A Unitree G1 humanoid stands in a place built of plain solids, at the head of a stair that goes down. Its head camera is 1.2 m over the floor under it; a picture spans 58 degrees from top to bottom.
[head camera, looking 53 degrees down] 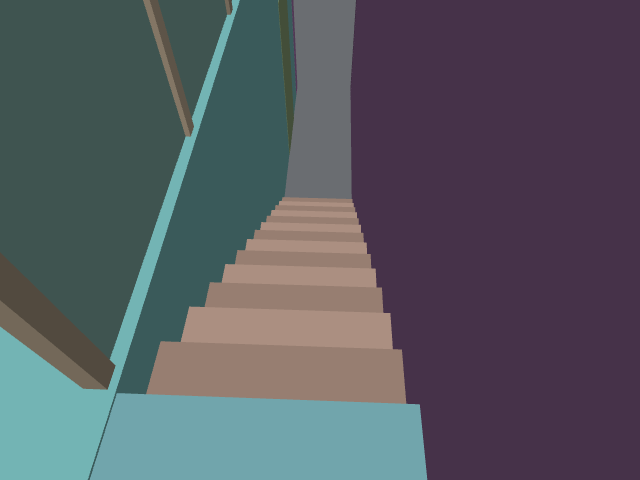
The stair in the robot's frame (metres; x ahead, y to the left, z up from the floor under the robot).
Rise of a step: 0.20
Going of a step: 0.24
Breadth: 0.83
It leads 2 degrees to the right of straight ahead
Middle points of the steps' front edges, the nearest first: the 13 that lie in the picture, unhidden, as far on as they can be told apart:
0.37 0.14 0.00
0.60 0.13 -0.20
0.84 0.13 -0.40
1.08 0.12 -0.59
1.32 0.11 -0.79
1.56 0.10 -0.99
1.80 0.09 -1.19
2.04 0.08 -1.39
2.28 0.07 -1.59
2.51 0.07 -1.79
2.75 0.06 -1.98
2.99 0.05 -2.18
3.23 0.04 -2.38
